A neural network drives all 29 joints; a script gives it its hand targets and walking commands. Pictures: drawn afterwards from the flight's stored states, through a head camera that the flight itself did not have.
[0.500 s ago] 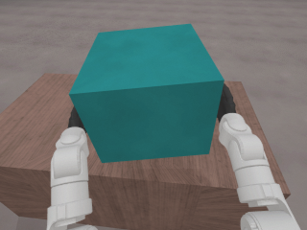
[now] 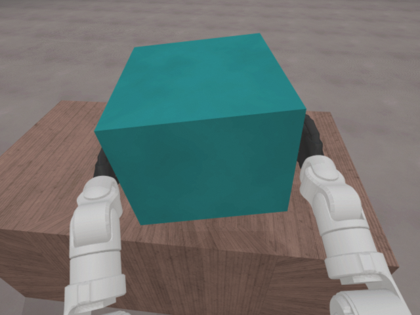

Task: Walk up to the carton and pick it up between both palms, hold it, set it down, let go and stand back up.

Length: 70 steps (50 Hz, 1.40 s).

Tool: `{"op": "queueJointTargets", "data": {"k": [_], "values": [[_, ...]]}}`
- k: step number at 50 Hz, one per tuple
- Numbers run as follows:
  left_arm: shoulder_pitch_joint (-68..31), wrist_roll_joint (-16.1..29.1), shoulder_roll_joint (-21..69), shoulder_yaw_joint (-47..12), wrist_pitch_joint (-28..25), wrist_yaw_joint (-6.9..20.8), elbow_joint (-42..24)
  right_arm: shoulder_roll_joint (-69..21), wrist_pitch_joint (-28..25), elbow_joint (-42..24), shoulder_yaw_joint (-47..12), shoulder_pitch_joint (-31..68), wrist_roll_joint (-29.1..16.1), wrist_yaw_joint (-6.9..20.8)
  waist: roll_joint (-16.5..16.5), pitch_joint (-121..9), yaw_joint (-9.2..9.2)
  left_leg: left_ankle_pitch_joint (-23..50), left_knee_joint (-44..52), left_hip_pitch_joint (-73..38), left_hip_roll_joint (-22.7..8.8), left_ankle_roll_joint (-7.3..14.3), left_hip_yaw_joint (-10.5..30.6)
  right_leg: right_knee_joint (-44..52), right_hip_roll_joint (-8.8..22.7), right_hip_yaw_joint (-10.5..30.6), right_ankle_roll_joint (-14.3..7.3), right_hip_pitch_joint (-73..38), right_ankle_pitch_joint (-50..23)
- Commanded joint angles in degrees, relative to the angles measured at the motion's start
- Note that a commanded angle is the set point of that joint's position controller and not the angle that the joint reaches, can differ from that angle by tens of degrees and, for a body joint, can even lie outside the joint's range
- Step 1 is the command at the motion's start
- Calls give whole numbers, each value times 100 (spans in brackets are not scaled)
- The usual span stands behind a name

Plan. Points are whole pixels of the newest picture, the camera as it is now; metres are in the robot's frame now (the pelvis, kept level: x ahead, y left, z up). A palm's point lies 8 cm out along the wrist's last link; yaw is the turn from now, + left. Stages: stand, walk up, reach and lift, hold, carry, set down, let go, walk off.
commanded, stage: hold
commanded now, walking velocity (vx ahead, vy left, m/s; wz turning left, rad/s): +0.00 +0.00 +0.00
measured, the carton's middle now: (204, 122) +0.46 +0.01 +0.18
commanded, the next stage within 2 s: none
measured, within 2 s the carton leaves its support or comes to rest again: neither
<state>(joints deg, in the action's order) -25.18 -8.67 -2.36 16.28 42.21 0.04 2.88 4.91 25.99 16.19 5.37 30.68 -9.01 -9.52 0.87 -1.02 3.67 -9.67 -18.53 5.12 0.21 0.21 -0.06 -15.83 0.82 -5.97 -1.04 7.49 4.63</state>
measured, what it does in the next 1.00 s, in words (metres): stands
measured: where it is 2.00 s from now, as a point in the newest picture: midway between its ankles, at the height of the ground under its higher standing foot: outside the picture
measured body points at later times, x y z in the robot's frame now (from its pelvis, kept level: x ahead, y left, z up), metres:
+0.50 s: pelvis +0.00 +0.00 +0.00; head -0.03 +0.01 +0.45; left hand +0.36 +0.19 +0.15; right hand +0.37 -0.18 +0.17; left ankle +0.01 +0.11 -0.75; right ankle +0.05 -0.11 -0.75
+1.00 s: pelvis +0.00 +0.00 +0.00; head -0.03 +0.01 +0.45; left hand +0.36 +0.19 +0.15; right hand +0.37 -0.18 +0.17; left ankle +0.01 +0.11 -0.75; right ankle +0.05 -0.11 -0.75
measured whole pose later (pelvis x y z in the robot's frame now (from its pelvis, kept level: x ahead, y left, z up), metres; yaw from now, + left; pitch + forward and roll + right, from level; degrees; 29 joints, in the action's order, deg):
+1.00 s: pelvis +0.00 +0.00 +0.00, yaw +0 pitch -3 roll +0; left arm -25.5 -8.0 -2.7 16.3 41.6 -0.1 4.5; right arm 4.9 25.8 16.8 5.6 30.9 -8.7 -9.2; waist 0.5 -1.5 3.6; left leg -9.8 -18.7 5.7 0.3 0.3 -0.2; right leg -16.3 0.9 -5.7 -1.0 8.2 4.9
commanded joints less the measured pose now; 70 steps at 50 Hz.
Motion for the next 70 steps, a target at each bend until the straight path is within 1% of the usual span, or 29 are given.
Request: {"op": "queueJointTargets", "data": {"k": [1,21,40,56,65,70], "values": [[-4864,1135,2331,-2985,-702,993,-1825,-2718,-335,-1864,-2484,4220,-812,1315,-293,-3037,18,1164,345,206,219,-215,112,-136,-204,366,199,-2003,-1012],[-4822,1183,2310,-3006,-709,982,-1919,-2721,-306,-1927,-2545,4140,-848,1306,-261,-3074,8,1265,324,210,227,-211,119,-176,-214,397,209,-2048,-1183],[-4959,1187,2286,-2928,-766,1002,-1749,-2751,-316,-1756,-2461,4194,-769,1329,-266,-3044,12,1038,367,330,237,-182,112,-179,-196,404,206,-2031,-1027],[-5057,1198,2300,-2887,-823,988,-1650,-2788,-342,-1646,-2445,4261,-752,1356,-244,-3083,-3,1013,359,364,238,-169,122,-201,-203,411,203,-2024,-1026],[-5024,1232,2308,-2927,-846,976,-1714,-2770,-347,-1700,-2484,4192,-790,1339,-283,-3174,23,1202,308,289,240,-200,143,-234,-220,413,206,-2051,-1217],[-5049,1225,2294,-2899,-843,978,-1668,-2744,-343,-1678,-2452,4225,-773,1347,-277,-3094,17,1116,330,348,238,-192,141,-226,-217,410,201,-2017,-1118]]}}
